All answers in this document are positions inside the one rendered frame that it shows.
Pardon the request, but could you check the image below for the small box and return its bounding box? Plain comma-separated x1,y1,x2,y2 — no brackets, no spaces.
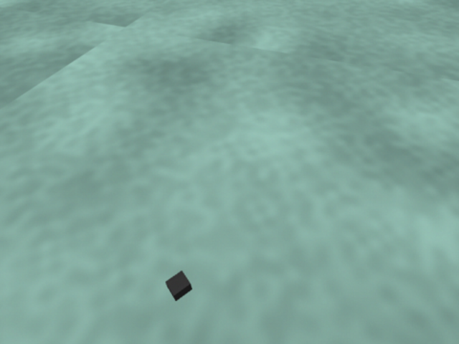
165,271,192,301

